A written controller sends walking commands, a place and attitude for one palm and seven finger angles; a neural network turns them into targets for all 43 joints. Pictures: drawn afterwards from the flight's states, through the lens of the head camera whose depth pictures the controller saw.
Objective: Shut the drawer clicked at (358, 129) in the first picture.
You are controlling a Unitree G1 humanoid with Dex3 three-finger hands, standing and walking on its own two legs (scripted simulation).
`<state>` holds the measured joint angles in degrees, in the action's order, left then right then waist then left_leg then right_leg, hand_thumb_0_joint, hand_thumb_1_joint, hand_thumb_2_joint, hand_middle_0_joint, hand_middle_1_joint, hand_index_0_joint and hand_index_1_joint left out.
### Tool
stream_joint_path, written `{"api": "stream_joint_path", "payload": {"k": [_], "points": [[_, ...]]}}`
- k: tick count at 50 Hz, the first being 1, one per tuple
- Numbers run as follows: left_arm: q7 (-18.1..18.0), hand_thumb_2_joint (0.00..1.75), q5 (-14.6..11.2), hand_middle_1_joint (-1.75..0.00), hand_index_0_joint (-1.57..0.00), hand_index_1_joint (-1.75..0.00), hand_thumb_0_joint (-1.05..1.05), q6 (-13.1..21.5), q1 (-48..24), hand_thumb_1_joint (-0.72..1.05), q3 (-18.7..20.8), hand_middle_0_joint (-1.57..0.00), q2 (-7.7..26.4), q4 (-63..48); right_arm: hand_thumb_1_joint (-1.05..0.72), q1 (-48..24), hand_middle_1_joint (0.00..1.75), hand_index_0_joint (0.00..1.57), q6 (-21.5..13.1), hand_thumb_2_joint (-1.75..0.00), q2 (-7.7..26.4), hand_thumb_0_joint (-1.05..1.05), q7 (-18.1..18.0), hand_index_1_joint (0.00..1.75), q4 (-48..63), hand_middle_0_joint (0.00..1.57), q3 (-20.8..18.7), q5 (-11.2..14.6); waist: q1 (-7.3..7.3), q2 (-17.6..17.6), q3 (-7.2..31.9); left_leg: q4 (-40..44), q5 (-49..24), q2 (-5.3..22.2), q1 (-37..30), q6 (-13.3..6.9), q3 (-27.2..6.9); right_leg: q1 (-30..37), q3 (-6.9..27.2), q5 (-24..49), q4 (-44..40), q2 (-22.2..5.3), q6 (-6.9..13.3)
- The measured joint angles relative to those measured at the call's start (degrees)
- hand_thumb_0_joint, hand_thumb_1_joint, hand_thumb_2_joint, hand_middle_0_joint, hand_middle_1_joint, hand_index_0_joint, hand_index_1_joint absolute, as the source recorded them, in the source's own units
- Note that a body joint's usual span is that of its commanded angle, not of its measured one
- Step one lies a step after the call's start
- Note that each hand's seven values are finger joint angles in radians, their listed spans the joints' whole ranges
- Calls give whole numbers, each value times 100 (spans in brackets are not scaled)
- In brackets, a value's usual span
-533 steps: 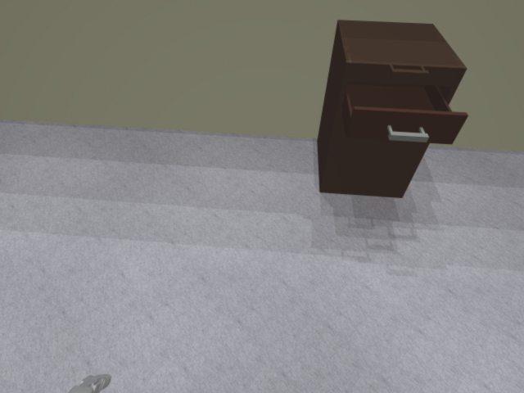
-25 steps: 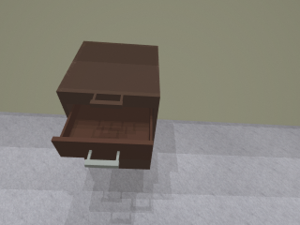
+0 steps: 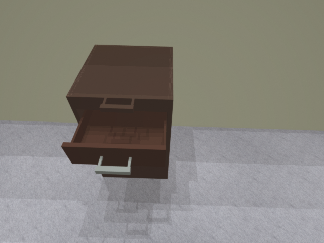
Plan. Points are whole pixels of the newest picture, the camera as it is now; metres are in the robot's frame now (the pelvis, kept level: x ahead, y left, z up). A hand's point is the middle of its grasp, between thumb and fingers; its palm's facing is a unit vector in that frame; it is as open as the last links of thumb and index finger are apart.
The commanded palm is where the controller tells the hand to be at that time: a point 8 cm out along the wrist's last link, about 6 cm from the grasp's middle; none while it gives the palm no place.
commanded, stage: come to a stop and stand still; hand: left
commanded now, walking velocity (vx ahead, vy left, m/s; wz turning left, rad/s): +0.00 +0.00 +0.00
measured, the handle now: (114, 164) +0.42 +0.21 -0.19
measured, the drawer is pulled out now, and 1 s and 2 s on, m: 0.19 0.19 0.19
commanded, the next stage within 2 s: look again from close up in 0.30 s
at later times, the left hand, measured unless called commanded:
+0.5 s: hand out of the picture -0.06 +0.15 -0.17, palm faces +0.05 -0.98 -0.18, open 7.4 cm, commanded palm none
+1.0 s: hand out of the picture +0.05 +0.15 -0.16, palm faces +0.05 -0.96 -0.26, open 7.3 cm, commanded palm +0.11 +0.20 -0.07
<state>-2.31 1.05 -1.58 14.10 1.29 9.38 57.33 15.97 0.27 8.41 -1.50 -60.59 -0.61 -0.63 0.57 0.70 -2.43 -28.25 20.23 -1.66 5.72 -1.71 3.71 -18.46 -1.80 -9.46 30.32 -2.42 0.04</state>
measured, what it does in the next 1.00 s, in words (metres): stands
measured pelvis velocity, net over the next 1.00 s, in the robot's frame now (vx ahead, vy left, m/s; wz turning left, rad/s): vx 0.03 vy -0.03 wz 0.02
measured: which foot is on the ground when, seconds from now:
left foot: down 0.00-1.00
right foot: down 0.00-1.00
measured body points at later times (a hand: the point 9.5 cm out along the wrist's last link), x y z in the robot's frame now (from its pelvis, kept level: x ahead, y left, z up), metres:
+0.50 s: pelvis -0.01 -0.01 +0.00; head -0.01 -0.03 +0.45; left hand -0.06 +0.20 -0.15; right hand -0.06 -0.21 -0.17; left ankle -0.05 +0.10 -0.73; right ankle +0.08 -0.12 -0.73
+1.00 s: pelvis +0.03 -0.03 +0.00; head +0.04 -0.06 +0.45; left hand +0.04 +0.20 -0.14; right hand +0.01 -0.25 -0.17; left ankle -0.05 +0.10 -0.73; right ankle +0.08 -0.12 -0.73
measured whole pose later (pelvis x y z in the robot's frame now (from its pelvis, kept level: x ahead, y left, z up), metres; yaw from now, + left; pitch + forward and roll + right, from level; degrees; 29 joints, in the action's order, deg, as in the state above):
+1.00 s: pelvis +0.03 -0.03 +0.00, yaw +1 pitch +0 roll +1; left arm -2.3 0.4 2.1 14.8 0.1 8.0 62.6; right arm 20.2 -1.5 9.7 -1.6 -62.5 1.0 -0.9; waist -0.5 -3.5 -1.2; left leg -25.0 19.6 1.3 4.7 1.2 1.9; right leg -17.5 -4.0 -11.1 28.6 0.3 2.7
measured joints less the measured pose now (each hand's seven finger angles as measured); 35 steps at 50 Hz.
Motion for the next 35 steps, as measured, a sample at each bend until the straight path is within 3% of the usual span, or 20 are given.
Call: {"api": "stream_joint_path", "payload": {"k": [6,20,26,35], "points": [[40,90,39,-30,-20,-30,0,17,264,92,-15,-20,-15,31,-91,186,30,20,10,-90,-31,0,69,30,-27,20,67,-23,55,-2,155,134,-154,23,14,19,35,18,34,184,-218,42,30],[31,90,15,-30,-20,-30,0,123,892,91,-156,-20,-309,472,-91,798,30,20,-40,-90,-185,0,67,30,-286,20,164,-15,21,-22,145,172,-242,92,156,68,-32,-1,6,378,-479,128,68],[69,90,28,-30,-20,-30,0,91,905,90,-221,-21,-390,601,-91,896,30,20,-62,-90,-66,0,32,30,43,20,105,-53,-44,-295,232,-234,25,29,337,35,-24,-277,32,30,111,53,79],[78,90,-28,-30,-20,-30,0,241,682,91,-160,-20,-305,612,-91,636,30,20,-199,-90,-15,0,20,30,153,20,171,-45,-78,-530,461,125,-4,61,70,113,-32,-178,27,-142,111,97,120]]}}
